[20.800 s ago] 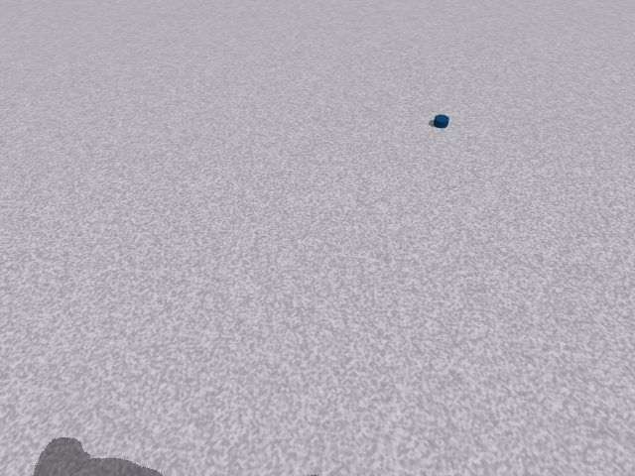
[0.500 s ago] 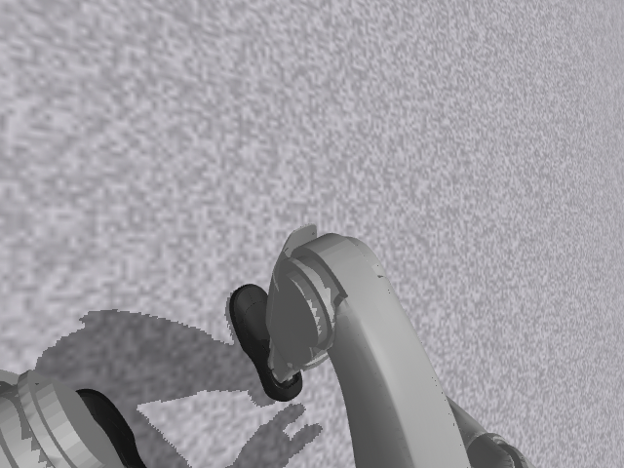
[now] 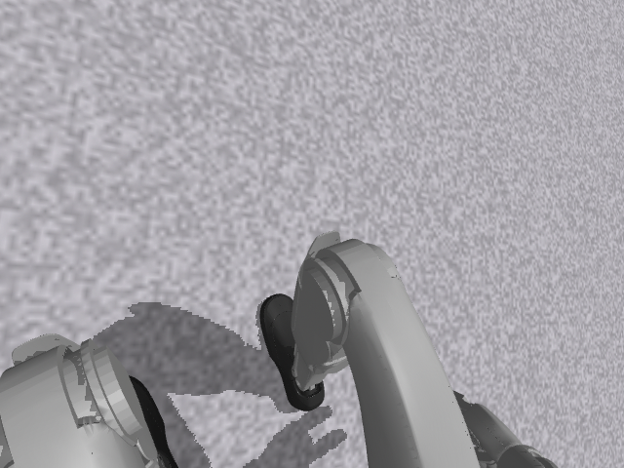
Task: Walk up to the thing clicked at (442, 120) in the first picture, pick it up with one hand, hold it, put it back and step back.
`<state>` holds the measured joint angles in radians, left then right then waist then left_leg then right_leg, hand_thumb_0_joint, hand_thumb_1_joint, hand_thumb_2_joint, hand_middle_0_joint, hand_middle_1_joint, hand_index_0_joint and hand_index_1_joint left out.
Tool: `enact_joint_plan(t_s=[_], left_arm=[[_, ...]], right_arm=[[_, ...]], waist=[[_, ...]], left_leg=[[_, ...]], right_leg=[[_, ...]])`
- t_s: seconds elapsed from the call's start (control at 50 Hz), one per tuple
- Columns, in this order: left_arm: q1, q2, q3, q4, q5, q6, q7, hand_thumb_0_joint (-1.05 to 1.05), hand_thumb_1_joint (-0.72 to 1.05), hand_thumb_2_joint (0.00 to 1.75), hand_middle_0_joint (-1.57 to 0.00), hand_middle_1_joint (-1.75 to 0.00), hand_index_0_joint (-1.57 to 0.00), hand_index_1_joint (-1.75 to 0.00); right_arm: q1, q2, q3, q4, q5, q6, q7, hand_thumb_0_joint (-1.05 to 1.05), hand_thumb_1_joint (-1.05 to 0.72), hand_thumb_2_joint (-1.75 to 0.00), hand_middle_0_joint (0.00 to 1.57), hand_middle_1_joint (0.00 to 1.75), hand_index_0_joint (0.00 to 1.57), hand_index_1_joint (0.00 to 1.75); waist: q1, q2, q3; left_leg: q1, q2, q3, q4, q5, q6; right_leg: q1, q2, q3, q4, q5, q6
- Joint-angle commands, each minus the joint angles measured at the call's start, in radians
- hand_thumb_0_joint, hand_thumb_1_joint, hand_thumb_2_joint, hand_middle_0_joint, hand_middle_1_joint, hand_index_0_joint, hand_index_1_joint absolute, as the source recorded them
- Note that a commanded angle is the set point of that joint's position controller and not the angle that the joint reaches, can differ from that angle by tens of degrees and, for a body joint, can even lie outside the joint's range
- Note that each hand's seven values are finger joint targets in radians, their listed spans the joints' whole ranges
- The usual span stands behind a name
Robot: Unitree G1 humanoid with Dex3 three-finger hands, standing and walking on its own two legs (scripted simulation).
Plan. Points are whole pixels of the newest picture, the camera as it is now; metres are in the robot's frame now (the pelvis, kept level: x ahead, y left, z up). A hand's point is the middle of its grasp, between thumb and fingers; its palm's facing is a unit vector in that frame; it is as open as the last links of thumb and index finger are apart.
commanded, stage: settle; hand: left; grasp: from above
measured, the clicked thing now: out of the picture +0.51 +0.40 -0.24
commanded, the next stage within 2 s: lift in 0.30 s
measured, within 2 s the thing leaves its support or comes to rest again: neither
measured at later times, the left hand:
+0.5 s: hand out of the picture +0.49 +0.39 -0.14, palm faces -0.44 -0.14 -0.89, open 10.1 cm
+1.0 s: hand out of the picture +0.42 +0.39 -0.03, palm faces -0.45 -0.16 -0.88, open 10.0 cm
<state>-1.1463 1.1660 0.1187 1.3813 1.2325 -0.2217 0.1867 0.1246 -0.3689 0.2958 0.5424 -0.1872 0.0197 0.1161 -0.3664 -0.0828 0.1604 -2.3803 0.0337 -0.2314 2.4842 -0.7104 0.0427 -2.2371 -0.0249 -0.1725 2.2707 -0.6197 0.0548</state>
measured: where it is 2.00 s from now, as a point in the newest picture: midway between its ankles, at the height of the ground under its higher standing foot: (230, 415)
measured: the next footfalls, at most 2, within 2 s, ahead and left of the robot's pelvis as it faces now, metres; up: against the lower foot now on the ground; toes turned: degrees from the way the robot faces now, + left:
none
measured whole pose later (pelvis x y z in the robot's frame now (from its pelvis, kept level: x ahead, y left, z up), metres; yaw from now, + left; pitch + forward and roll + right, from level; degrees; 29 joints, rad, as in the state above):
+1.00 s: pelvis -0.01 -0.01 +0.07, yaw +8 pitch +36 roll -10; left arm -0.87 0.87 0.08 0.98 1.06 -0.23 -0.07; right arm 0.17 -0.31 0.08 0.57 -0.05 0.15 0.05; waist -0.21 0.03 -0.08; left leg -2.21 0.02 -0.10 2.20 -0.64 0.04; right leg -2.12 -0.06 -0.07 2.09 -0.59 0.04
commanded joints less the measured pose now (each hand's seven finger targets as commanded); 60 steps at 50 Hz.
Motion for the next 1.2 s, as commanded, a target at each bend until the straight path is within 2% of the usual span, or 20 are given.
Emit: enact_joint_plan(t_s=[0.0,0.04,0.08,0.12,0.18,0.22,0.26,0.3,0.34,0.38,0.48,0.52,0.7,0.76,0.8,0.94,0.98,1.02,1.04,1.18], left_arm=[[-0.267,0.208,0.003,-0.2,-0.019,-0.004,-0.006,0.0,0.39,0.8,-0.66,-1.03,-0.75,-0.94],[-0.238,0.209,0.013,-0.16,-0.021,-0.001,-0.013,0.0,0.41,0.82,-0.69,-1.0,-0.76,-0.93],[-0.332,0.2,0.002,-0.255,-0.015,-0.014,-0.018,0.0,0.44,0.82,-0.72,-1.0,-0.79,-0.92],[-0.31,0.201,0.005,-0.247,-0.014,-0.011,-0.02,0.0,0.46,0.8,-0.72,-1.02,-0.8,-0.93],[-0.337,0.174,-0.001,-0.237,-0.007,-0.005,-0.02,0.0,0.46,0.8,-0.73,-1.0,-0.81,-0.91],[-0.372,0.181,-0.005,-0.268,-0.004,-0.004,-0.021,0.0,0.47,0.84,-0.76,-0.99,-0.83,-0.92],[-0.36,0.192,0.008,-0.247,-0.007,0.007,-0.02,0.0,0.48,0.82,-0.75,-0.99,-0.83,-0.92],[-0.368,0.156,-0.011,-0.246,-0.009,0.011,-0.033,0.0,0.48,0.83,-0.75,-1.0,-0.83,-0.92],[-0.357,0.157,-0.011,-0.234,-0.007,0.017,-0.045,0.0,0.44,0.74,-0.68,-0.95,-0.78,-0.86],[-0.333,0.176,0.004,-0.247,-0.02,0.027,-0.059,0.0,0.4,0.7,-0.66,-0.93,-0.75,-0.84],[-0.317,0.16,0.014,-0.325,-0.055,0.047,-0.122,0.0,0.36,0.64,-0.65,-0.98,-0.75,-0.88],[-0.275,0.149,0.017,-0.307,-0.064,0.048,-0.147,0.0,0.43,0.65,-0.66,-0.99,-0.77,-0.87],[-0.197,0.153,0.076,-0.496,-0.126,-0.003,-0.217,0.0,0.51,0.7,-0.71,-1.02,-0.83,-0.9],[-0.162,0.117,0.077,-0.525,-0.146,-0.012,-0.214,0.0,0.53,0.72,-0.72,-1.02,-0.84,-0.9],[-0.146,0.064,0.051,-0.541,-0.158,-0.015,-0.216,0.0,0.53,0.7,-0.72,-1.01,-0.84,-0.89],[-0.068,-0.005,0.039,-0.629,-0.204,-0.005,-0.215,0.0,0.51,0.68,-0.7,-1.01,-0.82,-0.88],[-0.021,-0.027,0.031,-0.612,-0.214,0.003,-0.215,0.0,0.51,0.68,-0.7,-0.99,-0.82,-0.87],[-0.029,-0.034,0.028,-0.687,-0.223,0.004,-0.213,0.0,0.5,0.65,-0.68,-0.99,-0.81,-0.86],[-0.007,-0.024,0.048,-0.701,-0.23,0.008,-0.209,0.0,0.51,0.63,-0.68,-0.99,-0.81,-0.86],[0.135,-0.132,0.007,-0.764,-0.266,0.055,-0.189,0.0,0.47,0.63,-0.66,-0.97,-0.78,-0.84]], right_arm=[[0.233,-0.306,-0.123,0.02,0.018,0.024,-0.016,0.0,-0.9,-0.9,0.2,0.3,0.2,0.3],[0.236,-0.306,-0.128,0.015,0.022,0.031,-0.018,0.0,-0.9,-0.9,0.2,0.3,0.2,0.3],[0.235,-0.3,-0.132,0.007,0.025,0.036,-0.02,0.0,-0.9,-0.9,0.2,0.3,0.2,0.3],[0.226,-0.293,-0.137,0.003,0.032,0.038,-0.023,0.0,-0.9,-0.9,0.2,0.3,0.2,0.3],[0.243,-0.291,-0.152,0.009,0.036,0.047,-0.024,0.0,-0.9,-0.9,0.2,0.3,0.2,0.3],[0.237,-0.274,-0.147,0.005,0.037,0.05,-0.024,0.0,-0.9,-0.9,0.2,0.3,0.2,0.3],[0.238,-0.278,-0.154,0.005,0.044,0.053,-0.027,0.0,-0.9,-0.9,0.2,0.3,0.2,0.3],[0.245,-0.271,-0.157,0.006,0.044,0.055,-0.028,0.0,-0.9,-0.9,0.2,0.3,0.2,0.3],[0.256,-0.267,-0.161,0.006,0.046,0.057,-0.03,0.0,-0.89,-0.89,0.2,0.3,0.2,0.3],[0.256,-0.261,-0.167,-0.006,0.052,0.063,-0.031,0.0,-0.89,-0.89,0.2,0.3,0.2,0.3],[0.277,-0.252,-0.188,-0.015,0.067,0.085,-0.038,0.0,-0.91,-0.91,0.2,0.3,0.2,0.3],[0.281,-0.257,-0.198,-0.018,0.071,0.094,-0.046,0.0,-0.9,-0.91,0.2,0.3,0.2,0.3],[0.286,-0.229,-0.238,-0.012,0.094,0.123,-0.068,0.0,-0.9,-0.91,0.2,0.3,0.2,0.3],[0.278,-0.219,-0.255,-0.007,0.104,0.128,-0.073,0.0,-0.9,-0.9,0.2,0.3,0.2,0.3],[0.27,-0.202,-0.261,-0.003,0.109,0.128,-0.076,0.0,-0.9,-0.9,0.2,0.3,0.2,0.3],[0.24,-0.168,-0.305,0.005,0.139,0.122,-0.087,0.0,-0.9,-0.9,0.2,0.3,0.2,0.3],[0.229,-0.166,-0.313,0.008,0.146,0.116,-0.094,0.0,-0.9,-0.9,0.2,0.3,0.2,0.3],[0.22,-0.153,-0.321,-0.003,0.151,0.111,-0.1,0.0,-0.9,-0.9,0.2,0.3,0.2,0.3],[0.214,-0.153,-0.327,0.005,0.159,0.108,-0.103,0.0,-0.9,-0.9,0.2,0.3,0.2,0.3],[0.186,-0.119,-0.346,0.013,0.184,0.083,-0.122,0.0,-0.9,-0.9,0.2,0.3,0.2,0.3]], waist=[[-0.047,0.572,-0.723],[-0.044,0.531,-0.704],[-0.047,0.566,-0.726],[-0.02,0.592,-0.762],[-0.034,0.587,-0.736],[-0.033,0.585,-0.777],[-0.015,0.585,-0.78],[-0.037,0.572,-0.778],[-0.031,0.549,-0.789],[-0.002,0.557,-0.816],[0.018,0.564,-0.879],[0.024,0.541,-0.856],[0.089,0.532,-0.958],[0.107,0.528,-0.968],[0.104,0.522,-0.962],[0.156,0.471,-1.001],[0.159,0.413,-0.949],[0.169,0.413,-0.998],[0.185,0.418,-1.005],[0.209,0.369,-0.993]], left_leg=[[0.623,0.013,0.07,-0.262,0.349,-0.046],[0.59,0.006,0.077,-0.263,0.329,-0.041],[0.613,0.002,0.078,-0.267,0.336,-0.045],[0.645,0.0,0.081,-0.291,0.326,-0.048],[0.642,-0.006,0.077,-0.304,0.3,-0.048],[0.625,-0.006,0.098,-0.3,0.279,-0.04],[0.623,-0.012,0.101,-0.307,0.286,-0.04],[0.626,-0.011,0.1,-0.309,0.286,-0.038],[0.615,-0.014,0.107,-0.304,0.288,-0.034],[0.603,-0.015,0.119,-0.318,0.282,-0.034],[0.659,-0.018,0.121,-0.353,0.323,-0.034],[0.639,-0.026,0.121,-0.356,0.299,-0.035],[0.713,-0.037,0.142,-0.408,0.323,-0.028],[0.751,-0.04,0.137,-0.45,0.307,-0.027],[0.772,-0.035,0.132,-0.484,0.274,-0.023],[0.809,-0.031,0.139,-0.61,0.193,-0.009],[0.802,-0.034,0.133,-0.639,0.148,-0.006],[0.84,-0.03,0.141,-0.672,0.137,-0.004],[0.872,-0.033,0.132,-0.697,0.15,-0.006],[1.025,-0.019,0.127,-0.84,0.193,-0.009]], right_leg=[[0.311,0.056,-0.067,-0.172,0.235,-0.097],[0.32,0.054,-0.062,-0.179,0.225,-0.098],[0.305,0.05,-0.059,-0.18,0.233,-0.103],[0.285,0.048,-0.055,-0.17,0.222,-0.102],[0.25,0.044,-0.056,-0.175,0.208,-0.102],[0.282,0.046,-0.045,-0.179,0.203,-0.098],[0.276,0.041,-0.038,-0.177,0.209,-0.1],[0.275,0.041,-0.04,-0.182,0.21,-0.098],[0.285,0.042,-0.033,-0.188,0.209,-0.1],[0.311,0.042,-0.023,-0.19,0.203,-0.102],[0.339,0.04,-0.014,-0.208,0.222,-0.102],[0.318,0.037,-0.012,-0.219,0.196,-0.111],[0.376,0.03,0.02,-0.27,0.207,-0.115],[0.37,0.027,0.025,-0.288,0.195,-0.115],[0.364,0.028,0.029,-0.308,0.177,-0.111],[0.444,0.024,0.058,-0.379,0.16,-0.099],[0.451,0.023,0.06,-0.414,0.129,-0.1],[0.509,0.026,0.067,-0.447,0.128,-0.095],[0.525,0.02,0.073,-0.455,0.142,-0.092],[0.668,0.026,0.08,-0.577,0.175,-0.079]])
